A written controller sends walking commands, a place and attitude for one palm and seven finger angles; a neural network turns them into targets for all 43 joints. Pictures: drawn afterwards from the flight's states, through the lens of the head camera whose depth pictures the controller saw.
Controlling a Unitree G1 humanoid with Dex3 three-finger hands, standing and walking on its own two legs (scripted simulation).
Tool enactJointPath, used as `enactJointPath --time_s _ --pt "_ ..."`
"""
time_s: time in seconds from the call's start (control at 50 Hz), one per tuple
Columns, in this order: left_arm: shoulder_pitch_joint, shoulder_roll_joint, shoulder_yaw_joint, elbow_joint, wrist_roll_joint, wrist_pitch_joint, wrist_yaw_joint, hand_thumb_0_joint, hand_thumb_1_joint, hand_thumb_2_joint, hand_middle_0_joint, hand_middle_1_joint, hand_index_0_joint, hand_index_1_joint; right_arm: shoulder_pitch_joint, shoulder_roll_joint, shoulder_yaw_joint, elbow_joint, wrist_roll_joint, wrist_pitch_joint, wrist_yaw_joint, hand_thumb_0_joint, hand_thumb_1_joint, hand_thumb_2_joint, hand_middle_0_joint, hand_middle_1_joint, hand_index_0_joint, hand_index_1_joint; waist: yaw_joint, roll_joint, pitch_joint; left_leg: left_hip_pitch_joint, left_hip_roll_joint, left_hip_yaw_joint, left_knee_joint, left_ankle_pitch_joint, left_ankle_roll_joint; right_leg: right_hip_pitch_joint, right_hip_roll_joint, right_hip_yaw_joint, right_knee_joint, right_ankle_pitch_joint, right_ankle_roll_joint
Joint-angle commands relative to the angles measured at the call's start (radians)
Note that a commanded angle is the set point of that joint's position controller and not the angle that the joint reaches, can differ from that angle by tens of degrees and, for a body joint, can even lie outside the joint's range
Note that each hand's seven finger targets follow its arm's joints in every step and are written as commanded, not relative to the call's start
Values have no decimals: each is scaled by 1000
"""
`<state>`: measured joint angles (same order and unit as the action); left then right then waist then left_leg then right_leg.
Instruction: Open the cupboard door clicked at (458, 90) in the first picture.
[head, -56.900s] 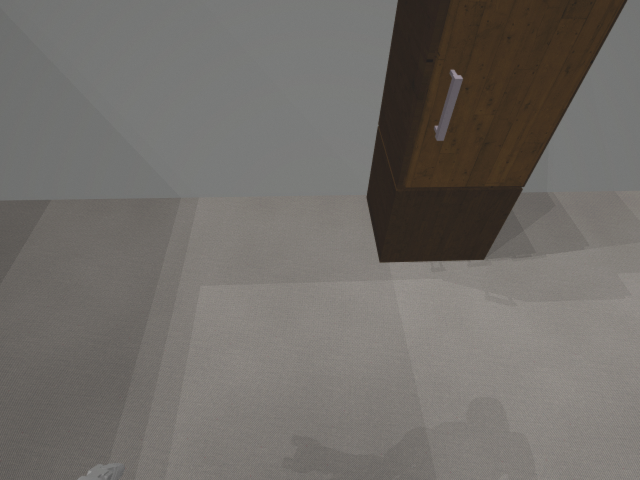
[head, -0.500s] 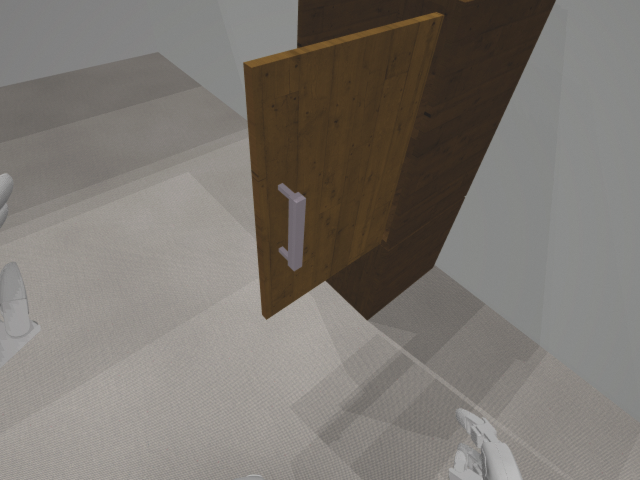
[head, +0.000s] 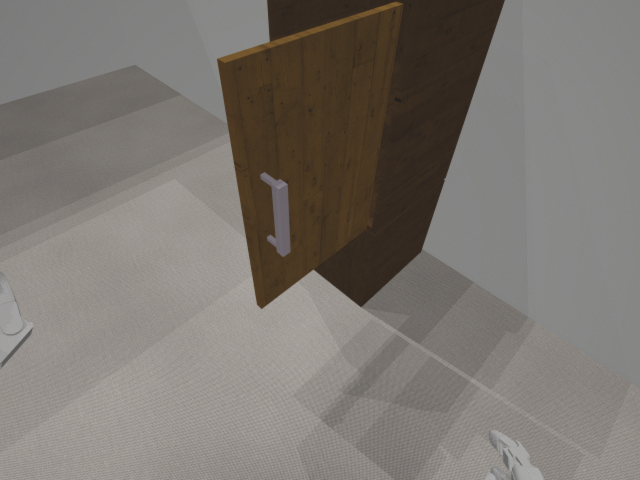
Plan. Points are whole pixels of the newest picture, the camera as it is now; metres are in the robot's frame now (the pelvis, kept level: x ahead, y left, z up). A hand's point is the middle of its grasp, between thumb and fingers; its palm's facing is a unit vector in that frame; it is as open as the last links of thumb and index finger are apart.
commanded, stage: stop stepping back and stand still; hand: left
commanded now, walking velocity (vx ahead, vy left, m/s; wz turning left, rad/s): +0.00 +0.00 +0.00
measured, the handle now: (275, 216) +0.58 +0.10 -0.03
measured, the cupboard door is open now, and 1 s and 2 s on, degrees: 90 90 90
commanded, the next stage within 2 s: let the arm hang, fingers relaxed in 0.10 s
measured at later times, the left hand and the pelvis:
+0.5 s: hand out of the picture +0.01 +0.18 -0.17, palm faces +0.03 -0.98 -0.18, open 7.3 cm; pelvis -0.02 +0.01 +0.01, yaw +3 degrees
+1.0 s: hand out of the picture -0.07 +0.19 -0.16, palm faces +0.08 -0.97 -0.22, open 7.4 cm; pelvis -0.02 +0.01 +0.01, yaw +3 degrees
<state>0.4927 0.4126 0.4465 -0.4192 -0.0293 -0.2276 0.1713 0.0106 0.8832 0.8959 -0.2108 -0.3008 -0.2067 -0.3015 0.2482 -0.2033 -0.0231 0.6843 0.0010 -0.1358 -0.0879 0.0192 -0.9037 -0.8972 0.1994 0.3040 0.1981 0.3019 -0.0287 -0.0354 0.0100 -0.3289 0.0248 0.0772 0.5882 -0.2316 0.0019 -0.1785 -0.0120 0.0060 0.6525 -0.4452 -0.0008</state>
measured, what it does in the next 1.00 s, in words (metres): stands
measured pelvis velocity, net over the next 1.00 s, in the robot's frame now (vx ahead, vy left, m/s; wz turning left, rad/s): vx -0.02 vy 0.01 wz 0.05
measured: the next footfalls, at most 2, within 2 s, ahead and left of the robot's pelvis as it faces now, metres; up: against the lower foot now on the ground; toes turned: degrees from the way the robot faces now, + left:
none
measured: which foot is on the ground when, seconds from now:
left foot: down 0.00-1.00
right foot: down 0.00-1.00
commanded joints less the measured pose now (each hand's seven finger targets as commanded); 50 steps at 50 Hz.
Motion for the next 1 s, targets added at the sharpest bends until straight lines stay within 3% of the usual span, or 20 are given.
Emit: enactJointPath --time_s 0.0,0.02,0.06,0.08,0.12,0.16,0.18,0.2,0.24,0.28,0.32,0.34,0.36,0.42,0.46,0.48,0.52,0.64,0.82,0.98 --pt "2 186 122 -305 5 -65 5 0 900 900 -200 -300 -200 -300 -100 -120 -19 -176 -2 -72 7 0 -900 -900 200 300 200 300 25 206 -68 32 179 -202 -192 137 109 5 9 -31 -147 100 13" --pt "32 183 128 -291 4 -59 5 0 900 900 -200 -300 -200 -300 -99 -117 -15 -181 2 -72 12 0 -900 -900 200 300 200 300 26 161 -81 12 132 -142 -152 108 73 39 3 -9 -210 189 5" --pt "82 177 130 -274 -9 -53 0 0 900 900 -200 -300 -200 -300 -94 -101 -21 -190 7 -53 24 0 -900 -900 200 300 200 300 10 -41 -91 31 33 -54 13 80 9 -14 -102 176 -292 366 -54" --pt "88 188 140 -267 -16 -50 2 0 900 900 -200 -300 -200 -300 -92 -101 -21 -187 8 -44 25 0 -900 -900 200 300 200 300 7 -48 -102 30 14 -41 49 77 -1 -9 -149 224 -293 496 -79" --pt "51 178 127 -247 -15 -46 3 0 900 900 -200 -300 -200 -300 -99 -90 -9 -187 5 -29 21 0 -900 -900 200 300 200 300 7 -14 -103 56 12 -43 -17 96 -1 7 -145 184 -260 586 -68" --pt "33 178 125 -213 -14 -40 -1 0 900 900 -200 -300 -200 -300 -109 -94 -8 -191 2 -21 8 0 -900 -900 200 300 200 300 14 42 -104 160 41 -49 -85 225 14 -40 -74 108 -239 532 -22" --pt "-45 -29 -356 509 60 103 -139 0 900 900 -200 -300 -200 -300 -167 -230 -57 40 -3 -87 91 0 -900 -900 200 300 200 300 -23 89 -69 144 86 -102 34 446 20 -189 -89 -16 -60 513 -12" --pt "-44 -45 -326 535 65 202 -162 0 900 900 -200 -300 -200 -300 -96 -265 -68 48 -3 -4 95 0 -900 -900 200 300 200 300 2 152 -101 96 123 -137 -31 469 53 -134 -68 -5 -30 392 -2" --pt "-75 -69 -338 636 62 232 -165 0 900 900 -200 -300 -200 -300 -134 -232 -33 40 -16 55 85 0 -900 -900 200 300 200 300 42 89 -63 -68 187 -249 -134 283 116 -83 -20 -27 24 79 0" --pt "-114 -45 -346 771 66 224 -171 0 900 900 -200 -300 -200 -300 -164 -216 -14 55 -31 76 84 0 -900 -900 200 300 200 300 60 -51 -52 -81 148 -236 -155 167 98 -28 -30 -8 -75 125 -16" --pt "-182 -1 -352 910 66 212 -168 0 900 900 -200 -300 -200 -300 -166 -207 -16 87 -29 93 86 0 -900 -900 200 300 200 300 40 -195 -68 2 67 -160 -65 168 54 -53 -96 74 -206 254 -42" --pt "-222 1 -361 982 63 212 -165 0 900 900 -200 -300 -200 -300 -161 -191 -15 111 -29 107 87 0 -900 -900 200 300 200 300 27 -228 -44 54 31 -126 -33 137 33 -116 -139 108 -256 266 -64" --pt "-257 0 -376 1044 59 217 -161 0 900 900 -200 -300 -200 -300 -150 -180 -12 135 -31 122 88 0 -900 -900 200 300 200 300 11 -183 -23 94 16 -113 -32 113 22 -157 -157 115 -278 242 -79" --pt "-258 -41 -404 1207 50 230 -153 0 900 900 -200 -300 -200 -300 -121 -144 4 213 -33 139 84 0 -900 -900 200 300 200 300 5 116 -14 137 58 -152 -138 145 25 -122 -94 66 -261 154 -43" --pt "-212 -56 -412 1311 44 230 -151 0 900 900 -200 -300 -200 -300 -114 -137 10 256 -28 140 76 0 -900 -900 200 300 200 300 22 185 -10 94 68 -170 -190 83 30 -49 -78 55 -281 148 -36" --pt "-191 -63 -407 1353 45 228 -149 0 900 900 -200 -300 -200 -300 -106 -132 8 273 -26 142 71 0 -900 -900 200 300 200 300 29 177 -10 101 66 -166 -189 79 27 -30 -77 52 -301 163 -40" --pt "-170 -86 -412 1422 40 229 -151 0 900 900 -200 -300 -200 -300 -76 -115 9 313 -24 144 64 0 -900 -900 200 300 200 300 21 217 -3 110 63 -166 -205 28 22 -32 -81 55 -324 148 -47" --pt "-97 -143 -423 1539 39 231 -147 0 900 900 -200 -300 -200 -300 15 -89 2 387 -21 150 52 0 -900 -900 200 300 200 300 19 133 39 116 74 -181 -251 -64 27 -54 -71 24 -341 109 -45" --pt "-40 -183 -424 1578 40 231 -135 0 900 900 -200 -300 -200 -300 87 -47 -3 431 -23 152 51 0 -900 -900 200 300 200 300 24 22 79 99 72 -174 -265 -68 34 -74 -67 8 -319 85 -39" --pt "-50 -187 -420 1559 40 226 -127 0 900 900 -200 -300 -200 -300 103 -7 -1 451 -23 152 58 0 -900 -900 200 300 200 300 24 -3 118 108 57 -135 -232 4 29 -115 -81 19 -328 78 -40"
